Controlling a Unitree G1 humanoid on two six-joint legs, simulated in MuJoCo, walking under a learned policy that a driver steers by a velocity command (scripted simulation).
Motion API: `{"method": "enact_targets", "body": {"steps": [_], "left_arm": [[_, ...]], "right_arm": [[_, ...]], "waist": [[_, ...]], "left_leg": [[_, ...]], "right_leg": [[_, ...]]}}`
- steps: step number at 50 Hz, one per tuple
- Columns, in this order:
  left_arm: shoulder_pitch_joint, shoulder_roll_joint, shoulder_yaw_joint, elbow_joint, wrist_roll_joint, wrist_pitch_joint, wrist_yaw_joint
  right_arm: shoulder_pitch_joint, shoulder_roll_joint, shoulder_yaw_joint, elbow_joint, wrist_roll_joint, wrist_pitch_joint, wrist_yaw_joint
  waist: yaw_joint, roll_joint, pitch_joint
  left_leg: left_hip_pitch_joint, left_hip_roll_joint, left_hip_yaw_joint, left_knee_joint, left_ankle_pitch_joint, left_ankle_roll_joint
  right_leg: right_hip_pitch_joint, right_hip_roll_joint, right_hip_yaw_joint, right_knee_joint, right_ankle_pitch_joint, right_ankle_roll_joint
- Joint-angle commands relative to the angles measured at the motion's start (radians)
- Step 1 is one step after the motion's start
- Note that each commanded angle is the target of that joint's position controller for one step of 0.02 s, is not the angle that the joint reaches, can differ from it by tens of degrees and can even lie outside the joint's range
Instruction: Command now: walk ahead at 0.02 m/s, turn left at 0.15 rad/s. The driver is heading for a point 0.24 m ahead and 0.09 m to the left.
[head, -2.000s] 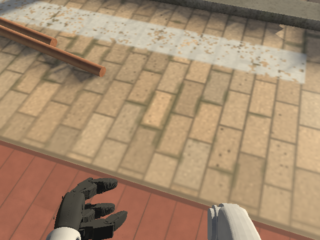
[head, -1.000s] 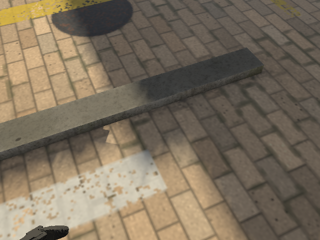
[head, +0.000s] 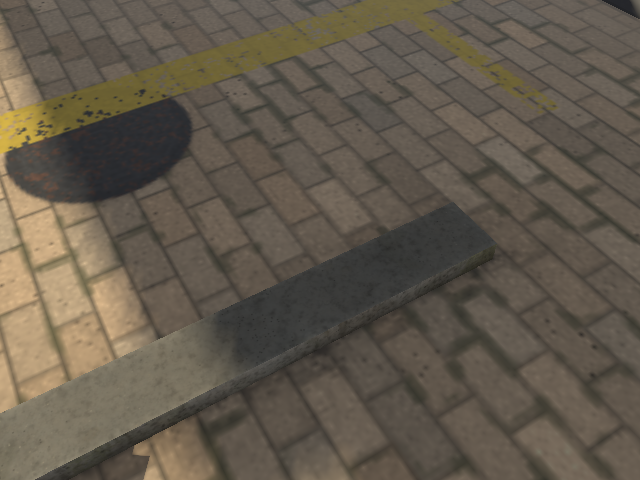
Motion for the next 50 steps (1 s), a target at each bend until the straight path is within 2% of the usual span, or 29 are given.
{"method": "enact_targets", "body": {"steps": [1, 3, 5, 6, 8, 10, 12, 13, 14, 16, 17, 19, 23, 32, 50], "left_arm": [[0.006, 0.173, 0.050, -0.052, -0.011, -0.030, 0.018], [0.034, 0.188, 0.061, -0.055, -0.014, -0.021, 0.032], [0.025, 0.172, 0.060, -0.064, -0.016, -0.016, 0.040], [0.016, 0.166, 0.060, -0.069, -0.018, -0.015, 0.041], [0.009, 0.160, 0.061, -0.073, -0.018, -0.018, 0.039], [0.016, 0.144, 0.059, -0.071, -0.016, -0.022, 0.034], [0.019, 0.101, 0.048, -0.066, -0.012, -0.021, 0.030], [0.016, 0.086, 0.043, -0.064, -0.012, -0.017, 0.028], [0.018, 0.083, 0.041, -0.058, -0.013, -0.012, 0.026], [0.041, 0.101, 0.044, -0.034, -0.011, -0.009, 0.022], [0.040, 0.123, 0.049, -0.022, -0.012, -0.009, 0.020], [0.037, 0.119, 0.048, -0.012, -0.015, -0.013, 0.016], [0.025, 0.106, 0.041, 0.001, -0.012, -0.027, 0.015], [0.059, 0.081, 0.032, 0.053, -0.013, -0.037, 0.022], [0.112, 0.040, 0.014, 0.170, -0.017, -0.043, 0.011]], "right_arm": [[-0.069, -0.128, -0.040, -0.077, 0.015, -0.015, -0.007], [-0.074, -0.125, -0.047, -0.093, 0.021, -0.009, -0.004], [-0.057, -0.112, -0.050, -0.097, 0.012, 0.000, 0.000], [-0.048, -0.108, -0.051, -0.098, 0.009, 0.004, 0.003], [-0.034, -0.112, -0.054, -0.096, 0.005, 0.009, 0.007], [-0.022, -0.125, -0.058, -0.096, 0.008, 0.010, 0.007], [0.002, -0.126, -0.052, -0.095, 0.003, 0.009, 0.002], [0.006, -0.119, -0.044, -0.094, -0.003, 0.007, 0.000], [-0.012, -0.119, -0.040, -0.095, -0.006, 0.005, -0.001], [-0.064, -0.128, -0.039, -0.105, 0.002, 0.003, -0.002], [-0.064, -0.137, -0.042, -0.108, 0.007, 0.003, -0.001], [-0.069, -0.140, -0.044, -0.105, 0.009, 0.004, -0.002], [-0.081, -0.102, -0.039, -0.096, 0.007, 0.012, -0.006], [-0.088, -0.075, -0.044, -0.040, 0.009, 0.013, -0.011], [-0.040, -0.072, -0.046, 0.123, 0.015, 0.023, -0.031]], "waist": [[0.025, -0.081, 0.006], [0.040, -0.104, -0.011], [0.034, -0.117, -0.035], [0.031, -0.111, -0.046], [0.028, -0.065, -0.067], [0.028, 0.010, -0.101], [0.025, 0.084, -0.145], [0.026, 0.105, -0.160], [0.035, 0.109, -0.156], [0.047, 0.076, -0.121], [0.035, 0.035, -0.101], [0.026, 0.000, -0.082], [0.015, -0.033, -0.043], [0.023, -0.009, 0.000], [0.018, -0.019, 0.027]], "left_leg": [[0.009, 0.003, -0.027, 0.015, 0.102, 0.043], [-0.052, -0.011, -0.018, 0.085, 0.133, 0.041], [-0.055, -0.008, -0.011, 0.115, 0.110, 0.035], [-0.038, -0.005, -0.014, 0.115, 0.121, 0.037], [0.025, 0.001, -0.035, 0.092, 0.210, 0.051], [0.105, 0.024, -0.092, 0.062, 0.315, 0.089], [0.164, 0.108, -0.219, -0.002, 0.368, 0.166], [0.163, 0.145, -0.274, -0.032, 0.367, 0.197], [0.146, 0.154, -0.286, -0.046, 0.345, 0.203], [0.094, 0.113, -0.231, -0.031, 0.260, 0.158], [0.078, 0.082, -0.187, -0.018, 0.217, 0.128], [0.080, 0.048, -0.143, 0.004, 0.153, 0.095], [0.106, 0.020, -0.109, 0.022, 0.130, 0.075], [0.126, 0.015, -0.112, -0.013, 0.105, 0.059], [0.177, 0.009, -0.099, -0.045, 0.161, 0.040]], "right_leg": [[-0.035, -0.069, 0.061, -0.144, 0.100, -0.059], [0.013, -0.130, 0.095, -0.131, 0.248, -0.101], [0.028, -0.184, 0.125, -0.116, 0.358, -0.139], [0.025, -0.186, 0.119, -0.102, 0.372, -0.141], [-0.003, -0.146, 0.069, -0.062, 0.335, -0.112], [-0.043, -0.073, -0.012, 0.007, 0.264, -0.053], [-0.069, -0.009, -0.066, 0.093, 0.171, 0.010], [-0.056, -0.005, -0.050, 0.100, 0.122, 0.022], [-0.037, -0.006, -0.038, 0.080, 0.089, 0.024], [0.004, -0.014, -0.033, 0.003, 0.126, 0.010], [0.001, -0.018, -0.036, -0.013, 0.141, -0.003], [-0.015, -0.032, -0.023, -0.046, 0.147, -0.021], [-0.061, -0.052, -0.009, -0.095, 0.104, -0.032], [-0.065, -0.040, -0.025, -0.130, 0.032, -0.023], [-0.034, -0.029, -0.041, -0.191, 0.076, -0.028]]}}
